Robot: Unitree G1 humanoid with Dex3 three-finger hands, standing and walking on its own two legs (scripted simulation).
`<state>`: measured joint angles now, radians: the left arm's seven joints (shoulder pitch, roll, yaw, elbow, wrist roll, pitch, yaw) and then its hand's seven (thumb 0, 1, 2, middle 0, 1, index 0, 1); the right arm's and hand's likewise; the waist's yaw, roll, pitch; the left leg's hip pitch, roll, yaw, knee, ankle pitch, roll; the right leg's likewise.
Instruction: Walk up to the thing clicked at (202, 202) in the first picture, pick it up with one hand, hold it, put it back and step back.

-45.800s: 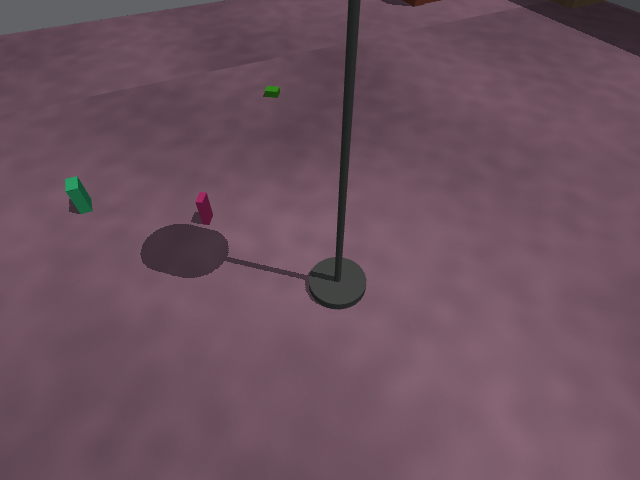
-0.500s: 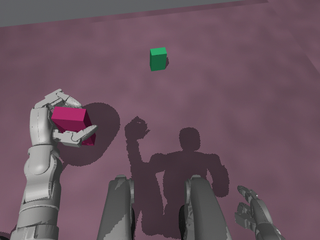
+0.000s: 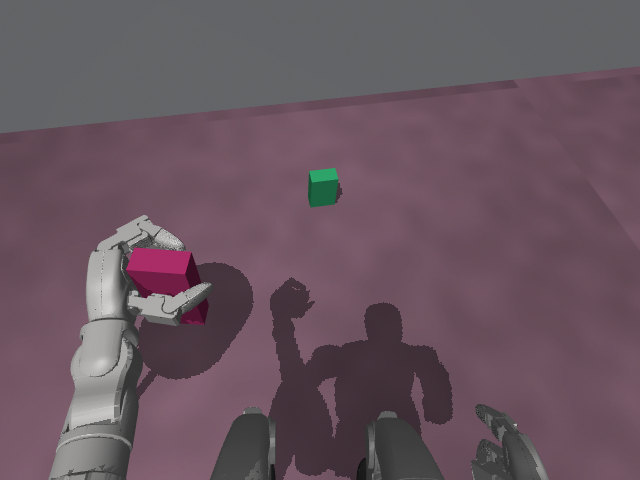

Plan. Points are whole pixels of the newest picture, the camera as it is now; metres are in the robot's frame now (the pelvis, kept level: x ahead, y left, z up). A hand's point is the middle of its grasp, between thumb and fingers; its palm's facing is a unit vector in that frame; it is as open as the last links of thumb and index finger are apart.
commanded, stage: hold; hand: left
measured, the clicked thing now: (172, 290) +0.34 +0.20 +0.00
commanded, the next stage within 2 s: crouch in 1.16 s
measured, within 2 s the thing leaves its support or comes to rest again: neither
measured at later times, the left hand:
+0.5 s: hand (173, 242) +0.36 +0.18 +0.08, palm faces +0.15 -0.99 -0.02, open 8.1 cm
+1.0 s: hand (175, 234) +0.36 +0.17 +0.10, palm faces +0.13 -0.99 -0.01, open 8.1 cm
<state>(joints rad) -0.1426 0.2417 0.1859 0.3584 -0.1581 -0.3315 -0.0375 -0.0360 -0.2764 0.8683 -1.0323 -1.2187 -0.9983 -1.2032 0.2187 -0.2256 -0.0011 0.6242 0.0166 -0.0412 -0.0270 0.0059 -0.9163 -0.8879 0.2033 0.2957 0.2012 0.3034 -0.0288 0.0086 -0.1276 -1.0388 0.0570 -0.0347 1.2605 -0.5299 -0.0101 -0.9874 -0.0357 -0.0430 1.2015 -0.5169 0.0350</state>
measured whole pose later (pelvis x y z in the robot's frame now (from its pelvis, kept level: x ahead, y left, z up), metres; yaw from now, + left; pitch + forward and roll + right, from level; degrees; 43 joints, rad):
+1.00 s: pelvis +0.03 -0.01 +0.06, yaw +0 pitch +9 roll -1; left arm -0.14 0.20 0.17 0.44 -0.17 -0.37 -0.05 -0.04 -0.29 0.88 -1.04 -1.22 -1.00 -1.20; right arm 0.23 -0.22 -0.01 0.64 0.00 0.01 -0.03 0.01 -0.92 -0.89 0.20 0.30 0.20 0.30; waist -0.02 0.00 -0.06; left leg -0.64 0.06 -0.01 0.92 -0.43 -0.03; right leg -0.61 -0.03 -0.04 0.89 -0.43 0.02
